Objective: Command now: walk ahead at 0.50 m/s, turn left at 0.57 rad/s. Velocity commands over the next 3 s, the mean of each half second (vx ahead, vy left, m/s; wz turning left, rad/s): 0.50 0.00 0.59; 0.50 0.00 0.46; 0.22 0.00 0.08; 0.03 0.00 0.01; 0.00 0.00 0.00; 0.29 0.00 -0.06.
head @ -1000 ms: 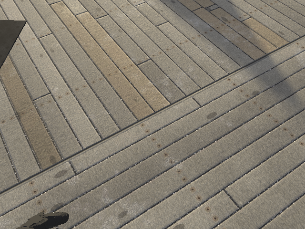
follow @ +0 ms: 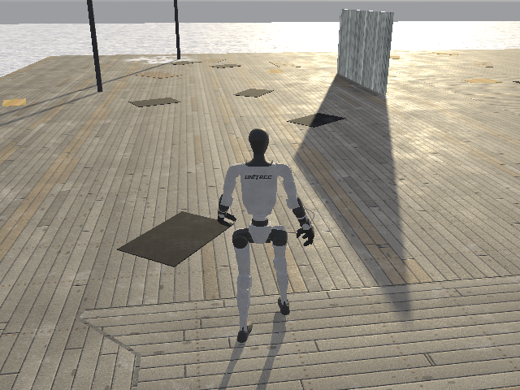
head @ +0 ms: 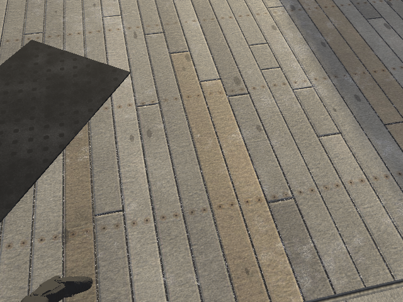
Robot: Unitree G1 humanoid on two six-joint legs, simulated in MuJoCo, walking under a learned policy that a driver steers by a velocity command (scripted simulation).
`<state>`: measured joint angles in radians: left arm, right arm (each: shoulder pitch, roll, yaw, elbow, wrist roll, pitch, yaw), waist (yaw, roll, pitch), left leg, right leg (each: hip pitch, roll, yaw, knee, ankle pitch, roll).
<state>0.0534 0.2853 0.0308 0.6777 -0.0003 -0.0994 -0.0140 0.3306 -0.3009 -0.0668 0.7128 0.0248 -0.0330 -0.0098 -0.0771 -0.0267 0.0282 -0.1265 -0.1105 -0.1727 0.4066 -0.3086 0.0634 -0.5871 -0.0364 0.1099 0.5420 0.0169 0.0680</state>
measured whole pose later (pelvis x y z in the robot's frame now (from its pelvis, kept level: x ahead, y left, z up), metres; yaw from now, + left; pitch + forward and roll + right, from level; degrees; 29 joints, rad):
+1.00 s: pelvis +0.52 +0.12 +0.00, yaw +31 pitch +1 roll +1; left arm 0.06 0.28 0.03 0.73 0.00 -0.09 -0.03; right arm 0.34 -0.28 -0.06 0.72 0.01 -0.06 0.00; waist -0.08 -0.05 0.03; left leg -0.06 -0.10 -0.09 0.33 -0.29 0.07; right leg -0.61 -0.07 0.05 0.57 0.08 0.04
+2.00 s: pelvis +0.72 +0.21 +0.00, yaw +32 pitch -2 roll +0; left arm 0.14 0.26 0.02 1.02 0.00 0.01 0.01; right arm 0.16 -0.24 -0.04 0.94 0.00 0.01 -0.04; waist 0.01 0.00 0.04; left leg -0.20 0.01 -0.03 0.49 -0.26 -0.02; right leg -0.15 0.00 -0.02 0.48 -0.29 0.00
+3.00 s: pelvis +0.79 +0.30 +0.00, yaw +29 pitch +1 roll +0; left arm 0.17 0.27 0.06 0.98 -0.04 -0.07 -0.01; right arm 0.44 -0.18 -0.02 1.13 -0.01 -0.10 0.00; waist -0.05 -0.04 -0.02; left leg 0.01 -0.03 0.09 0.26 -0.28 0.05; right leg -0.64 -0.06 0.04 1.01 -0.14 -0.06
